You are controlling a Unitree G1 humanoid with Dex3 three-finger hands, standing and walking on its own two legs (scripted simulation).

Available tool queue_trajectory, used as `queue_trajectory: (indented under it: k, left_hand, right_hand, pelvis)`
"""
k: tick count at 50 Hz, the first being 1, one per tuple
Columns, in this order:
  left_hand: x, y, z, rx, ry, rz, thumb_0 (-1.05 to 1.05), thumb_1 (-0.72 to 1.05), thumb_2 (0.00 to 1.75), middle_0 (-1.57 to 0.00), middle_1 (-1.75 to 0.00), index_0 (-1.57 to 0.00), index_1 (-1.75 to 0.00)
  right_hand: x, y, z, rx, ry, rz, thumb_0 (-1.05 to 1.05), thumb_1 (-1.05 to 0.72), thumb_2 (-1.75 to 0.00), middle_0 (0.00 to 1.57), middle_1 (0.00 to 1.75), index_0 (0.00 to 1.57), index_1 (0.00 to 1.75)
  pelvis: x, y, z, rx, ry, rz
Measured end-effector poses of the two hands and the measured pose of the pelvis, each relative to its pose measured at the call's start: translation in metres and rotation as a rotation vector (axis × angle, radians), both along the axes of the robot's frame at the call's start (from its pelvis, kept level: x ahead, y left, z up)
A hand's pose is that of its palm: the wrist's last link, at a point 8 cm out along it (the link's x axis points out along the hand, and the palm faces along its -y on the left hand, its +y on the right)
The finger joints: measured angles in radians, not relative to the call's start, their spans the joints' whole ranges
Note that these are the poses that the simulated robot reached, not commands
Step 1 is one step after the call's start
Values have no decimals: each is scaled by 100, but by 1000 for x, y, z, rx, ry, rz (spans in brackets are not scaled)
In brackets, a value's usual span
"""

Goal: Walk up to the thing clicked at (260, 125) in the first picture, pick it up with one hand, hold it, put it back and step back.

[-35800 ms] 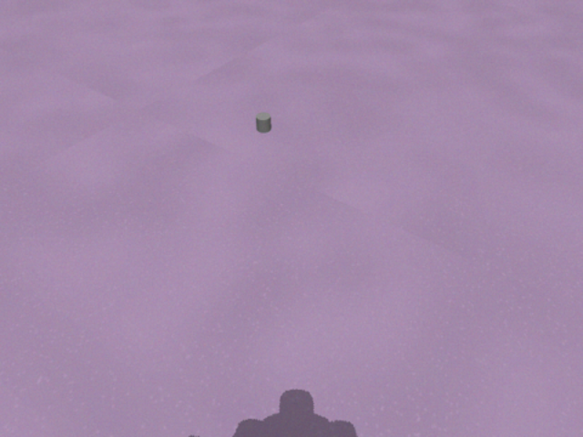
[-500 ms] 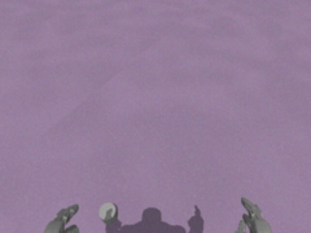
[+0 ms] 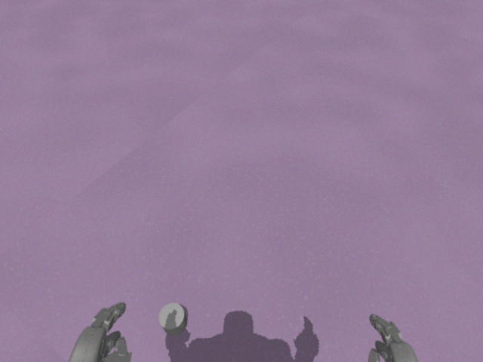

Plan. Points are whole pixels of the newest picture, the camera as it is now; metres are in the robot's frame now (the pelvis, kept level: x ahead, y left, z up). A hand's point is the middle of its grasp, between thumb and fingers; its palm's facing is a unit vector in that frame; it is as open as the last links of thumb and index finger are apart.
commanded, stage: stand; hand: left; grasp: from above
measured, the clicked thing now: (173, 319) +0.41 +0.25 -0.67
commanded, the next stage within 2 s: none
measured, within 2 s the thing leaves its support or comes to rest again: neither
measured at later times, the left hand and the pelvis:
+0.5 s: hand out of the picture +0.04 +0.25 -0.12, palm faces +0.03 -0.95 -0.32, open 7.4 cm; pelvis +0.00 +0.02 +0.05, yaw +0 degrees
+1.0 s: hand out of the picture +0.02 +0.25 -0.10, palm faces +0.01 -0.94 -0.35, open 7.4 cm; pelvis -0.02 +0.00 +0.06, yaw +0 degrees
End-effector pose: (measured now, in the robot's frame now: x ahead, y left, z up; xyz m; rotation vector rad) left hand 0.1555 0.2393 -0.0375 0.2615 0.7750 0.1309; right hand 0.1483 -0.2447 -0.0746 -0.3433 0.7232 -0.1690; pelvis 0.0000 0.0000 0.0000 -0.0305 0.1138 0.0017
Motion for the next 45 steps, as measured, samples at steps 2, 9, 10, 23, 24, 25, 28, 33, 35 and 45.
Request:
queue_trajectory:
  k: [2, 9, 10, 23, 24, 25, 28, 33, 35, 45]
  left_hand:
    - [-2, 10, -11, 35, 26, -4, 1, 90, 90, -20, -30, -20, -29]
    - [-39, 41, -35, 69, 197, 64, 1, 91, 90, -20, -30, -20, -30]
    - [-46, 45, -37, 70, 223, 73, 1, 91, 90, -20, -30, -20, -30]
    - [-116, 57, -43, 33, 451, 155, 1, 91, 90, -20, -30, -20, -30]
    - [-119, 57, -42, 31, 458, 158, 1, 91, 90, -20, -30, -20, -30]
    - [-121, 57, -41, 30, 464, 159, 1, 91, 90, -20, -30, -20, -30]
    - [-127, 58, -39, 30, 476, 160, 1, 91, 90, -20, -30, -20, -30]
    - [-135, 59, -35, 39, 485, 160, 1, 91, 90, -20, -30, -20, -30]
    - [-137, 60, -33, 44, 488, 160, 1, 91, 90, -20, -30, -20, -30]
    - [-145, 57, -28, 60, 505, 160, 1, 91, 90, -20, -30, -20, -30]
  right_hand:
    - [-6, -5, -6, -6, 115, 44, 1, -90, -89, 20, 30, 21, 30]
    - [-36, -25, -5, 19, 282, -39, 1, -90, -89, 20, 30, 21, 30]
    - [-41, -27, -5, 18, 299, -52, 1, -90, -89, 20, 30, 21, 30]
    - [-90, -15, 2, 46, 451, -142, 1, -91, -89, 20, 30, 21, 30]
    - [-92, -14, 2, 50, 455, -143, 1, -91, -89, 20, 30, 21, 30]
    - [-93, -12, 3, 54, 459, -145, 1, -91, -89, 20, 30, 21, 30]
    - [-98, -10, 3, 65, 467, -150, 1, -91, -89, 20, 30, 21, 30]
    - [-104, -10, 4, 78, 474, -155, 0, -91, -89, 20, 30, 21, 30]
    - [-106, -12, 4, 81, 475, -158, 0, -91, -89, 20, 30, 21, 30]
    - [-116, -28, 5, 78, 495, -171, 0, -91, -89, 20, 30, 21, 30]
  pelvis:
    - [-3, 0, 5, 13, -30, 0]
    - [-2, 5, 20, 31, -90, -4]
    - [-2, 6, 22, 29, -96, -4]
    - [-2, 17, 47, 21, -168, -6]
    - [-3, 18, 49, 21, -172, -6]
    - [-4, 18, 50, 21, -176, -6]
    - [-8, 19, 53, 23, -186, -5]
    - [-12, 18, 56, 27, -195, -5]
    - [-14, 17, 57, 28, -197, -6]
    - [-18, 9, 59, 28, -197, -7]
